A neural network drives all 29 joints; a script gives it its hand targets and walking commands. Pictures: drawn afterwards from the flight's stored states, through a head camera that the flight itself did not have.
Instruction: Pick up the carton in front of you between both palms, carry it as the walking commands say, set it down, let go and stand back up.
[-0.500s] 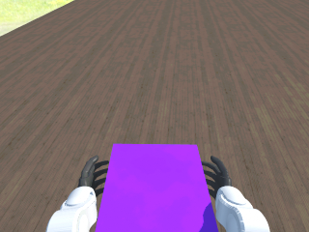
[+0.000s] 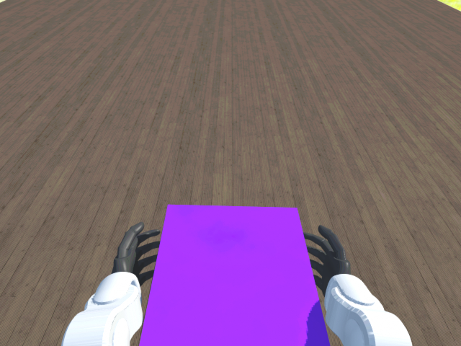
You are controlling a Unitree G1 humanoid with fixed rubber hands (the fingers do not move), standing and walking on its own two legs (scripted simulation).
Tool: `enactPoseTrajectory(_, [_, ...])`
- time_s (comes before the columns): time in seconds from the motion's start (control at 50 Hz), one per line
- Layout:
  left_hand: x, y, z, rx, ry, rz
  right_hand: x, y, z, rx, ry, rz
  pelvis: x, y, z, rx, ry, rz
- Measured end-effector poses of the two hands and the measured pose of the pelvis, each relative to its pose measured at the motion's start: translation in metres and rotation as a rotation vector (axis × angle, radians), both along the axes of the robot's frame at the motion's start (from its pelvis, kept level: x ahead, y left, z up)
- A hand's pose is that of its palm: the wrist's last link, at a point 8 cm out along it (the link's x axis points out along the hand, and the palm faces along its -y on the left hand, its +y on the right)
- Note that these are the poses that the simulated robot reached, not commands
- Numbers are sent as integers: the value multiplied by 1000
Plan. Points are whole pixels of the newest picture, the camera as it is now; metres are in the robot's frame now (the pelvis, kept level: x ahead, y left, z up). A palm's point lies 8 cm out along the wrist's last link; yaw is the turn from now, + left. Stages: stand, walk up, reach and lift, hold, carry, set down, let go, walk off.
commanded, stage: carry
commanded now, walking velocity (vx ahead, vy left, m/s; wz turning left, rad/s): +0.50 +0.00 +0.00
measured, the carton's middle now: (229, 300) +0.23 +0.00 +0.00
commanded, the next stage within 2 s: none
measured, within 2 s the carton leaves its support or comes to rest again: neither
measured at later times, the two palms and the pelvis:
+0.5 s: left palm (168, 153) +0.52 +0.12 +0.07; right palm (296, 153) +0.54 -0.18 +0.06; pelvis +0.30 -0.04 +0.00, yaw +3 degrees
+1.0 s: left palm (163, 118) +0.66 +0.15 +0.07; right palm (278, 121) +0.66 -0.15 +0.07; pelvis +0.43 +0.00 -0.02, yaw +0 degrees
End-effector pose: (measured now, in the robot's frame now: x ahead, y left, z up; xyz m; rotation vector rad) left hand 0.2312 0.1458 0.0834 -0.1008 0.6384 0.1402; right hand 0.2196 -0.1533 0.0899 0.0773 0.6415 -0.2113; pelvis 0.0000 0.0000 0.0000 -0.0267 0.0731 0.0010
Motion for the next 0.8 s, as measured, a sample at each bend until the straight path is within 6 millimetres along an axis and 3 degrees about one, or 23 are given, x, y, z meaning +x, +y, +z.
enactPoseTrajectory(0.08, [50,2,9,4,-37,28,58,2,8,2,-37,29,55,-4,-1,3,-2,10])
enactPoseTrajectory(0.14, [90,-1,6,11,-40,49,104,-1,3,9,-40,51,101,-11,-7,10,-7,14])
enactPoseTrajectory(0.26, [182,-20,-24,45,0,72,205,-21,-36,41,-2,75,198,-33,-34,14,-27,38])
enactPoseTrajectory(0.32, [217,-26,-35,59,74,85,244,-26,-50,48,71,91,228,-42,-28,20,-16,52])
enactPoseTrajectory(0.48, [281,-24,-18,71,76,105,316,-23,-36,51,71,123,296,-44,-3,48,-1,51])
enactPoseTrajectory(0.66, [362,-7,-6,13,-46,61,382,-8,-9,-1,-49,73,378,-21,-15,25,-35,34])
enactPoseTrajectory(0.8, [405,2,-9,4,-15,53,422,2,-10,-3,-21,60,416,-9,-17,39,-12,16])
